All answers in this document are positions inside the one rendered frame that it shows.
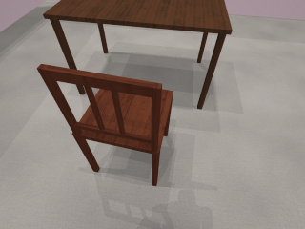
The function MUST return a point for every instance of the table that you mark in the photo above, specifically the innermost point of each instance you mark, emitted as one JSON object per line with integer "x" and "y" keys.
{"x": 207, "y": 16}

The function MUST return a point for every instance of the chair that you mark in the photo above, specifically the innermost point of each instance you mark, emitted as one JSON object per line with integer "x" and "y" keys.
{"x": 129, "y": 113}

